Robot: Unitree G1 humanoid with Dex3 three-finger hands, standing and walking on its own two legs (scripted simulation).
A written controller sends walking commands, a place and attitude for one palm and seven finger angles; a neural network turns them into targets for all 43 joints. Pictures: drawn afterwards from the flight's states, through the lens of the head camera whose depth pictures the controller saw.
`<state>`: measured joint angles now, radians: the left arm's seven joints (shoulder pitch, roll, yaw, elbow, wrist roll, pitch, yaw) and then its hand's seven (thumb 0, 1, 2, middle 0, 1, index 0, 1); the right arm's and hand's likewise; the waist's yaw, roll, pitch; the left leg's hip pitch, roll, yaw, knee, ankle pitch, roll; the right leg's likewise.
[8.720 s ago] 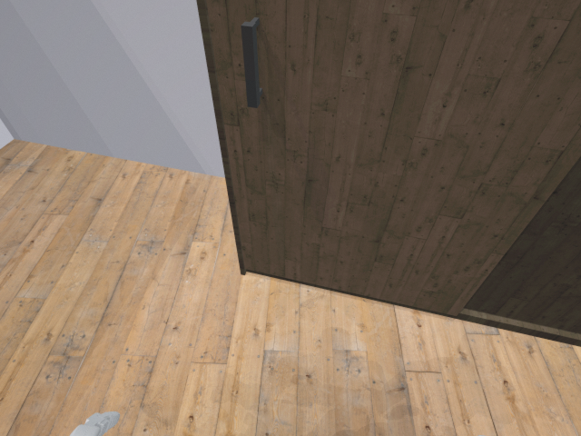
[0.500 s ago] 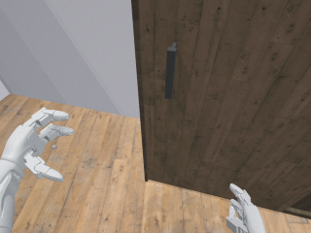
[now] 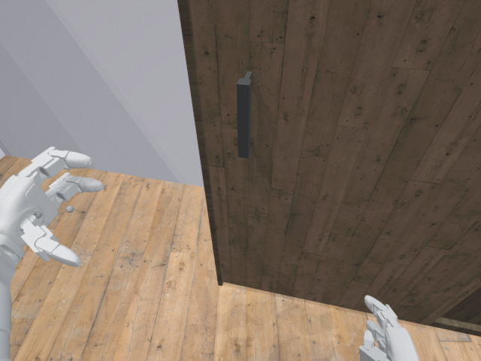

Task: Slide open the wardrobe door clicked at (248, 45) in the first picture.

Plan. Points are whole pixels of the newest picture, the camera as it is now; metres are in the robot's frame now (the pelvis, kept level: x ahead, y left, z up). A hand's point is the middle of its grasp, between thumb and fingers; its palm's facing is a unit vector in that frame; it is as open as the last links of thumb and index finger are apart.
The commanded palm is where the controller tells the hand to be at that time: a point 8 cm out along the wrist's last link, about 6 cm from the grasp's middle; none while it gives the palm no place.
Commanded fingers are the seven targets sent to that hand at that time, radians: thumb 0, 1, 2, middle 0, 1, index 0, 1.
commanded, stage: raise the hand with hooked fingers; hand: left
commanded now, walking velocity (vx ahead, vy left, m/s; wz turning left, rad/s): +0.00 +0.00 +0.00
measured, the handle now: (246, 116) +0.54 +0.04 +0.14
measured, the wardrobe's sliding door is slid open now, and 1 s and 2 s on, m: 0.00 0.00 0.00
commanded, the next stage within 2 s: move the hooked fingers beside the handle in 0.22 s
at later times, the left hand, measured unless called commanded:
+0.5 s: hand (77, 205) +0.28 +0.26 +0.16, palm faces -0.07 -1.00 -0.06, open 14.0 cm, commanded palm +0.27 +0.30 +0.17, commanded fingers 0.00 -0.50 0.30 -0.30 -1.20 -0.30 -1.20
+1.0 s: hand (145, 168) +0.36 +0.19 +0.16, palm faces -0.13 -0.99 -0.04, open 14.0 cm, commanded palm +0.35 +0.24 +0.16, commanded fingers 0.00 -0.50 0.30 -0.30 -1.20 -0.30 -1.20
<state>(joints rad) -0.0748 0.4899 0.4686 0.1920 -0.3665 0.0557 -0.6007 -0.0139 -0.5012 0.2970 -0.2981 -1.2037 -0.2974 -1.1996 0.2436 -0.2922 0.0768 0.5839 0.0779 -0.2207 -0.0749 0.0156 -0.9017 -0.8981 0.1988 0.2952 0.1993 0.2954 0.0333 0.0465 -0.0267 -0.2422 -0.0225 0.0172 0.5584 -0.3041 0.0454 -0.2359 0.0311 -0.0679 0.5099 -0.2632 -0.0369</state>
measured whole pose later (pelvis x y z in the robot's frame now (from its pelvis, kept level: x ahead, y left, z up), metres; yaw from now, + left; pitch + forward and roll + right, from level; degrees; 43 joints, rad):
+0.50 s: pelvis -0.01 +0.00 +0.00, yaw +1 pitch -1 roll -1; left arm -0.18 0.47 0.40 0.27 -0.34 0.07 -0.56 -0.01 -0.50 0.30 -0.30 -1.20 -0.30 -1.20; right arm 0.23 -0.28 0.09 0.60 0.09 -0.21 -0.10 0.01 -0.90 -0.90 0.20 0.30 0.20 0.30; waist 0.05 0.05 -0.01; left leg -0.25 -0.03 0.00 0.56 -0.29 0.05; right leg -0.23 0.02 -0.08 0.51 -0.26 -0.04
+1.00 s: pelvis +0.00 +0.00 +0.00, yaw +0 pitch +1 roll +0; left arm -0.39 0.36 0.24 0.36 -0.26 0.07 -0.38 -0.01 -0.50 0.30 -0.30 -1.20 -0.29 -1.20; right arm 0.25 -0.28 0.08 0.63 0.08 -0.17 -0.10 0.01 -0.90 -0.90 0.20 0.30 0.20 0.30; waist 0.01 0.04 -0.01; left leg -0.25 -0.04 0.02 0.52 -0.28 0.05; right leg -0.25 0.02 -0.07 0.50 -0.26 -0.03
